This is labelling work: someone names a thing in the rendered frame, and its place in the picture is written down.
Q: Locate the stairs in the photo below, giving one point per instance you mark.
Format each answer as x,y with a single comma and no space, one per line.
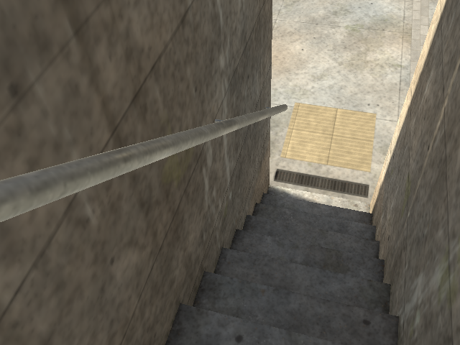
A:
304,270

